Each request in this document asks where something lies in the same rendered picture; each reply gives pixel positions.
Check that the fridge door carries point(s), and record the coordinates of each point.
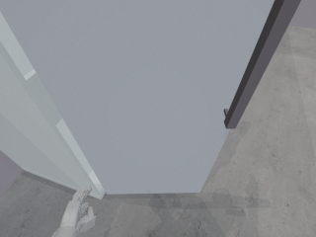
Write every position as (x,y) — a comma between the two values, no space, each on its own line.
(141,84)

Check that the left robot hand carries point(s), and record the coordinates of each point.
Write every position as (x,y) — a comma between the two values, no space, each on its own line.
(73,211)

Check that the handle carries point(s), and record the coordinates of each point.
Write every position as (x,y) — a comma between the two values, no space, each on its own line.
(275,26)

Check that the left robot forearm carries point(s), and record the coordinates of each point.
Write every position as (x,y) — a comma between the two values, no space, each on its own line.
(65,231)

